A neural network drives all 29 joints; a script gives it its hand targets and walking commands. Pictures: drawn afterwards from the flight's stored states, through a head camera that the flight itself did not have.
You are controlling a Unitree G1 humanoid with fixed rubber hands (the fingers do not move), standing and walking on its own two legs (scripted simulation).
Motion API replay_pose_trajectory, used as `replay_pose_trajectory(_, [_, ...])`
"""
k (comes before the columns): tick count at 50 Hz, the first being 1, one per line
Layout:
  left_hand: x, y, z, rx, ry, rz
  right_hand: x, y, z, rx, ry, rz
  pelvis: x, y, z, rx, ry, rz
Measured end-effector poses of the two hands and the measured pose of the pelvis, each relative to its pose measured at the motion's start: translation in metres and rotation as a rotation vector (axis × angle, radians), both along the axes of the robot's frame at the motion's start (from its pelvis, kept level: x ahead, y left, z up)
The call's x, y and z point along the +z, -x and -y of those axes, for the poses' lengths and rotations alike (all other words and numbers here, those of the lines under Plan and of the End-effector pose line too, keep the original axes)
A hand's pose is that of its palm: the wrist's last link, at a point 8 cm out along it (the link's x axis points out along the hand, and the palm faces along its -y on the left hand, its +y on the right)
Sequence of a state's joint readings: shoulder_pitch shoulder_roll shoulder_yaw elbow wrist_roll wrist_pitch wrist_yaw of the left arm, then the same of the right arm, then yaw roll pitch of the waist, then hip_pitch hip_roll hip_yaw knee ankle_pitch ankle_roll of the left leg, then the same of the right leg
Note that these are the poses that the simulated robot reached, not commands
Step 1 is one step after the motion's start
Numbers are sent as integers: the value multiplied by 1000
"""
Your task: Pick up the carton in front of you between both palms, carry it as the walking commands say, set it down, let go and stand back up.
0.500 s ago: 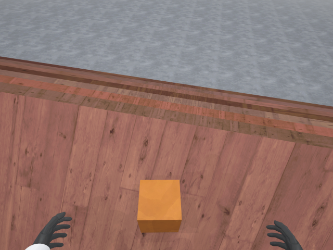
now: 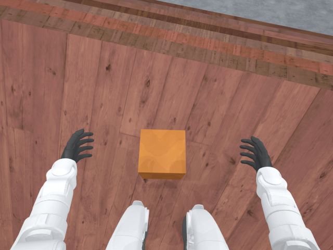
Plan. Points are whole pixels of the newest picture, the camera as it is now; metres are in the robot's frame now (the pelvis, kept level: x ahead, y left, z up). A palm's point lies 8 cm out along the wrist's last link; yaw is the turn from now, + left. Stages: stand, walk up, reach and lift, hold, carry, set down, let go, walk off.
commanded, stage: reach and lift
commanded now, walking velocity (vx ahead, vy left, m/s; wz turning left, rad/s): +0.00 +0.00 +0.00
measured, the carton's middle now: (162, 156) +0.43 +0.03 -0.58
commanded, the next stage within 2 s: none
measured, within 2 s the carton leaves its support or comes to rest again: neither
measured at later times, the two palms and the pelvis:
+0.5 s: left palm (104, 120) +0.44 +0.22 -0.16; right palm (222, 124) +0.46 -0.16 -0.16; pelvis -0.08 +0.00 -0.07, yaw +0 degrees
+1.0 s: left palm (116, 146) +0.42 +0.23 -0.40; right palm (207, 148) +0.44 -0.16 -0.41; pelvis -0.08 -0.01 -0.25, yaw +0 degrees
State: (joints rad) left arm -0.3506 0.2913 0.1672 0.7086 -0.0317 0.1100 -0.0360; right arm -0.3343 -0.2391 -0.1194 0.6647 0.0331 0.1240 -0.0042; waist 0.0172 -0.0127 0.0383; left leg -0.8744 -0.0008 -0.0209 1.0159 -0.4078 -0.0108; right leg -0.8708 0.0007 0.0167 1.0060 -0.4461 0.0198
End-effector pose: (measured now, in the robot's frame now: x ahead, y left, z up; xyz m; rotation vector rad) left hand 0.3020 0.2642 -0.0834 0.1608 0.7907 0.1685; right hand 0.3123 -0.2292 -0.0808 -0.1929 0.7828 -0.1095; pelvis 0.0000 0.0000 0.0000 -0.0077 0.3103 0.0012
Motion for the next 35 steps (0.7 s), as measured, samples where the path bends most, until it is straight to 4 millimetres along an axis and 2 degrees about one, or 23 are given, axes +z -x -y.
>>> replay_pose_trajectory(7, [-27, -42, 9, 19, 39, 69, -32, -44, -25, -2, -43, 60, -23, 24, -3, -5, 2, -176])
replay_pose_trajectory(17, [-49, -104, 28, 30, 99, 138, -53, -110, -53, -21, -97, 125, -50, 68, -3, 1, -2, -334])
replay_pose_trajectory(22, [-61, -133, 38, 29, 114, 157, -66, -138, -68, -18, -115, 139, -62, 78, -2, 6, 1, -395])
replay_pose_trajectory(28, [-95, -142, 42, 33, 111, 143, -101, -146, -75, -19, -122, 129, -74, 71, -1, 7, 3, -480])
replay_pose_trajectory(31, [-124, -138, 43, 42, 106, 126, -130, -143, -75, -24, -117, 113, -88, 64, 0, 6, 3, -529])
replay_pose_trajectory(35, [-171, -130, 42, 57, 100, 104, -177, -136, -71, -30, -108, 93, -117, 58, 1, 3, 2, -585])
